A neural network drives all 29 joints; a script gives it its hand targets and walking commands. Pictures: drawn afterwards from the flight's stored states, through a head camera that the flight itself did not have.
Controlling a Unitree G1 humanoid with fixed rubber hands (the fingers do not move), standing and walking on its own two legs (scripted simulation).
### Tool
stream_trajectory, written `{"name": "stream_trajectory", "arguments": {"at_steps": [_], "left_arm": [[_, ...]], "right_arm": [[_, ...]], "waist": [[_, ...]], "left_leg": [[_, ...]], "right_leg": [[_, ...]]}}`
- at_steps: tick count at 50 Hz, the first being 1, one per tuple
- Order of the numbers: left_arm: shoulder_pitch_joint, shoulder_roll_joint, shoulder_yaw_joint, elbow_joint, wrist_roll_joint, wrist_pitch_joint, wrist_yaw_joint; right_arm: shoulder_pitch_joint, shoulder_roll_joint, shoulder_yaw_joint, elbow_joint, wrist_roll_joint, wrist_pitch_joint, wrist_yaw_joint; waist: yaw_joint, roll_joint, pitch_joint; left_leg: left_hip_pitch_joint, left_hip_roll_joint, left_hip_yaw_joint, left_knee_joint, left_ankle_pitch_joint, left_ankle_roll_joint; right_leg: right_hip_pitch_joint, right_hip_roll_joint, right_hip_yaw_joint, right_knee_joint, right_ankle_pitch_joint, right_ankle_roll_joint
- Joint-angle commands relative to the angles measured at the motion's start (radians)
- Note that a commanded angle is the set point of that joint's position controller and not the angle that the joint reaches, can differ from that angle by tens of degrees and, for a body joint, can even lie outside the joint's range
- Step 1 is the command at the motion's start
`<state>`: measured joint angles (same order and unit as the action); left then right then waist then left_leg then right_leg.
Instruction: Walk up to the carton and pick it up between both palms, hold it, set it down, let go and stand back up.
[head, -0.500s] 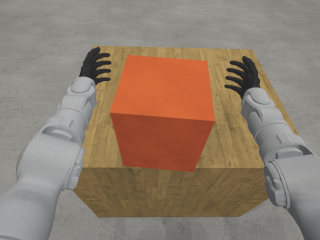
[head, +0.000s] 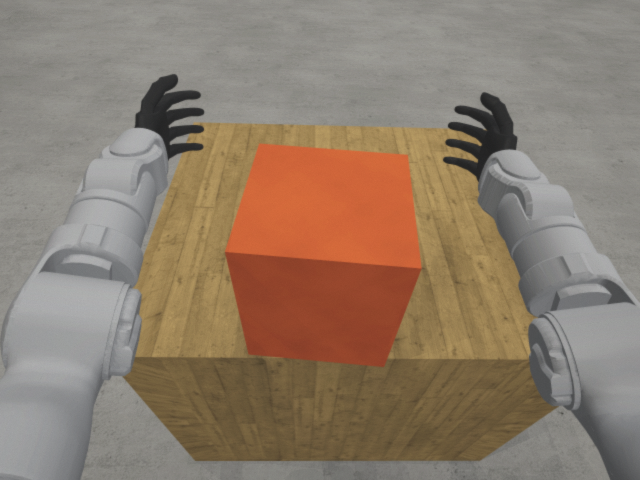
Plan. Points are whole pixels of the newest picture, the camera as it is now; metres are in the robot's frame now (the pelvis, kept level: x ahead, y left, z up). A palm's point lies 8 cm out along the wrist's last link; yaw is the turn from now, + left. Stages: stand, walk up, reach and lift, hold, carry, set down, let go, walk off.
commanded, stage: set down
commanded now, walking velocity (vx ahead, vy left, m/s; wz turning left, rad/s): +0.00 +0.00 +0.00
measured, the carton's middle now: (324, 259) +0.43 -0.03 +0.02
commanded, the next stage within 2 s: none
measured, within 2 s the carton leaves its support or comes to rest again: neither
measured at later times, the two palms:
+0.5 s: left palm (143, 209) +0.42 +0.19 +0.14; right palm (497, 229) +0.37 -0.23 +0.13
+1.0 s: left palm (130, 291) +0.35 +0.21 +0.08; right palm (492, 297) +0.31 -0.22 +0.08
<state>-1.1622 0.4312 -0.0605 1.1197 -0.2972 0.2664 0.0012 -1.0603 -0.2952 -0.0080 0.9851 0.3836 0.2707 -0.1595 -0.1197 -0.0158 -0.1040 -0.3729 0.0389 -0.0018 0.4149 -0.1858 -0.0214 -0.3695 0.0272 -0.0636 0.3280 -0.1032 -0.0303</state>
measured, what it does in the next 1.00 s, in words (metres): stands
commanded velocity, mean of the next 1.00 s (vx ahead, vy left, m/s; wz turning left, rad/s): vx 0.00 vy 0.00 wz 0.00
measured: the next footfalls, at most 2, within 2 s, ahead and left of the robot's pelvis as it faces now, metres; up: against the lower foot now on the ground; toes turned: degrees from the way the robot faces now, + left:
none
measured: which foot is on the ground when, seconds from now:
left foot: down 0.00-1.00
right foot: down 0.00-1.00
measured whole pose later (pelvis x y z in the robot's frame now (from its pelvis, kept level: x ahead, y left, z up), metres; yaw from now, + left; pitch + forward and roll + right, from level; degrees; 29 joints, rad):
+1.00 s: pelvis +0.01 +0.01 +0.00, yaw -1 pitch -1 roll -1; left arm -0.29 0.29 0.06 0.31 -0.20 0.28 -0.03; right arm -0.22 -0.21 -0.06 0.32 0.26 0.14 -0.11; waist -0.03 -0.02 0.03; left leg -0.13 0.02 0.03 0.37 -0.21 0.00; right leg -0.15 0.02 -0.02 0.31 -0.14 -0.01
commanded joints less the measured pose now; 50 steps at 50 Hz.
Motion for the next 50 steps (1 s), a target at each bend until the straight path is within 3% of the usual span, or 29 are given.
{"name": "stream_trajectory", "arguments": {"at_steps": [1, 3, 9, 12, 15, 20, 25, 27, 28, 29, 31, 35, 36, 37, 39, 40, 41, 43, 44, 46, 47, 50], "left_arm": [[-0.440, 0.130, 0.039, -0.193, 0.019, 0.004, -0.013], [-0.369, 0.116, 0.063, -0.235, 0.042, 0.018, -0.019], [-0.271, 0.114, 0.098, -0.358, 0.058, 0.034, -0.027], [-0.251, 0.110, 0.096, -0.433, 0.057, 0.025, -0.017], [-0.210, 0.100, 0.102, -0.454, 0.052, 0.025, -0.014], [-0.098, 0.095, 0.128, -0.532, 0.054, 0.020, -0.013], [-0.025, 0.077, 0.138, -0.585, 0.069, 0.029, -0.016], [0.077, 0.058, 0.154, -0.620, 0.091, 0.032, -0.023], [0.058, 0.069, 0.160, -0.604, 0.093, 0.031, -0.027], [0.128, 0.045, 0.160, -0.632, 0.100, 0.032, -0.028], [0.110, 0.048, 0.154, -0.685, 0.092, 0.020, -0.028], [0.235, 0.037, 0.172, -0.762, 0.105, 0.022, -0.030], [0.296, 0.028, 0.179, -0.787, 0.109, 0.023, -0.033], [0.273, 0.031, 0.173, -0.830, 0.098, 0.021, -0.032], [0.401, -0.002, 0.171, -0.865, 0.114, 0.015, -0.034], [0.311, 0.023, 0.167, -0.874, 0.102, 0.011, -0.031], [0.415, -0.002, 0.161, -0.889, 0.106, 0.005, -0.027], [0.361, 0.020, 0.156, -0.918, 0.084, -0.005, -0.025], [0.471, -0.003, 0.145, -0.948, 0.083, -0.013, -0.021], [0.426, 0.014, 0.155, -0.952, 0.083, -0.011, -0.024], [0.590, -0.024, 0.161, -0.949, 0.103, -0.013, -0.022], [0.643, -0.034, 0.158, -0.989, 0.102, -0.025, -0.031]], "right_arm": [[-0.391, -0.186, -0.045, -0.145, 0.003, -0.020, -0.001], [-0.336, -0.193, -0.035, -0.157, 0.012, -0.025, 0.006], [-0.262, -0.184, -0.031, -0.287, 0.014, -0.041, 0.030], [-0.212, -0.167, -0.055, -0.319, -0.008, -0.045, 0.044], [-0.183, -0.165, -0.059, -0.350, -0.014, -0.047, 0.054], [-0.082, -0.150, -0.075, -0.421, -0.038, -0.064, 0.049], [-0.010, -0.136, -0.098, -0.465, -0.060, -0.073, 0.048], [0.084, -0.112, -0.080, -0.497, -0.067, -0.082, 0.043], [0.070, -0.106, -0.088, -0.491, -0.072, -0.081, 0.042], [0.129, -0.111, -0.085, -0.510, -0.077, -0.089, 0.043], [0.124, -0.104, -0.101, -0.568, -0.093, -0.105, 0.040], [0.238, -0.079, -0.092, -0.630, -0.100, -0.119, 0.038], [0.298, -0.063, -0.076, -0.657, -0.093, -0.123, 0.039], [0.276, -0.077, -0.083, -0.682, -0.094, -0.125, 0.041], [0.407, -0.060, -0.079, -0.705, -0.096, -0.143, 0.045], [0.331, -0.079, -0.111, -0.727, -0.114, -0.145, 0.044], [0.436, -0.063, -0.100, -0.722, -0.116, -0.152, 0.049], [0.384, -0.064, -0.116, -0.777, -0.126, -0.152, 0.051], [0.500, -0.046, -0.106, -0.792, -0.116, -0.158, 0.052], [0.446, -0.061, -0.110, -0.824, -0.127, -0.154, 0.050], [0.604, -0.031, -0.090, -0.790, -0.122, -0.159, 0.051], [0.650, -0.033, -0.079, -0.862, -0.129, -0.176, 0.055]], "waist": [[-0.019, 0.083, -0.561], [-0.009, 0.083, -0.524], [0.023, 0.040, -0.433], [0.026, 0.068, -0.431], [0.039, 0.058, -0.425], [0.048, 0.027, -0.407], [0.049, 0.049, -0.381], [0.054, 0.027, -0.366], [0.061, 0.020, -0.344], [0.054, 0.018, -0.325], [0.050, 0.035, -0.322], [0.060, 0.030, -0.291], [0.077, 0.020, -0.283], [0.072, 0.022, -0.284], [0.068, 0.043, -0.264], [0.064, 0.062, -0.268], [0.068, 0.053, -0.252], [0.066, 0.042, -0.252], [0.063, 0.048, -0.234], [0.070, 0.045, -0.247], [0.082, 0.037, -0.196], [0.092, 0.028, -0.191]], "left_leg": [[0.217, -0.059, 0.004, -0.018, 0.305, -0.032], [0.251, -0.055, 0.005, -0.017, 0.346, -0.036], [0.237, -0.056, 0.022, -0.058, 0.253, -0.007], [0.249, -0.056, 0.033, -0.061, 0.218, -0.007], [0.233, -0.051, 0.031, -0.061, 0.178, 0.000], [0.257, -0.054, 0.033, -0.064, 0.191, 0.000], [0.258, -0.055, 0.031, -0.068, 0.159, 0.001], [0.265, -0.060, 0.033, -0.070, 0.199, 0.003], [0.247, -0.062, 0.038, -0.074, 0.167, 0.004], [0.260, -0.059, 0.035, -0.080, 0.165, 0.000], [0.245, -0.059, 0.038, -0.080, 0.152, 0.002], [0.262, -0.064, 0.034, -0.077, 0.195, -0.001], [0.265, -0.065, 0.039, -0.080, 0.210, 0.006], [0.251, -0.063, 0.038, -0.081, 0.209, 0.000], [0.292, -0.059, 0.033, -0.078, 0.253, -0.009], [0.264, -0.062, 0.039, -0.075, 0.218, -0.014], [0.281, -0.058, 0.032, -0.076, 0.218, -0.015], [0.249, -0.057, 0.036, -0.083, 0.178, -0.007], [0.272, -0.057, 0.031, -0.080, 0.213, -0.008], [0.246, -0.061, 0.037, -0.079, 0.204, -0.009], [0.280, -0.056, 0.026, -0.088, 0.215, -0.011], [0.285, -0.059, 0.030, -0.090, 0.251, -0.011]], "right_leg": [[0.358, 0.025, 0.028, 0.034, 0.409, 0.056], [0.376, 0.032, 0.021, 0.024, 0.423, 0.054], [0.395, 0.028, 0.029, 0.006, 0.294, 0.056], [0.374, 0.025, 0.032, 0.006, 0.245, 0.049], [0.352, 0.021, 0.038, 0.004, 0.190, 0.048], [0.368, 0.026, 0.037, 0.009, 0.203, 0.050], [0.354, 0.020, 0.046, 0.003, 0.155, 0.043], [0.387, 0.020, 0.044, 0.001, 0.206, 0.051], [0.383, 0.020, 0.048, 0.000, 0.172, 0.052], [0.398, 0.021, 0.048, -0.002, 0.161, 0.049], [0.367, 0.021, 0.045, -0.007, 0.127, 0.045], [0.380, 0.022, 0.045, -0.009, 0.169, 0.046], [0.396, 0.020, 0.051, -0.007, 0.186, 0.049], [0.384, 0.025, 0.048, -0.005, 0.176, 0.043], [0.395, 0.026, 0.048, -0.009, 0.207, 0.036], [0.355, 0.021, 0.047, -0.009, 0.160, 0.033], [0.373, 0.024, 0.043, -0.007, 0.160, 0.029], [0.351, 0.019, 0.051, -0.011, 0.122, 0.029], [0.358, 0.016, 0.056, -0.006, 0.160, 0.031], [0.371, 0.016, 0.059, -0.005, 0.170, 0.030], [0.393, 0.019, 0.058, -0.008, 0.175, 0.028], [0.401, 0.016, 0.066, -0.016, 0.200, 0.025]]}}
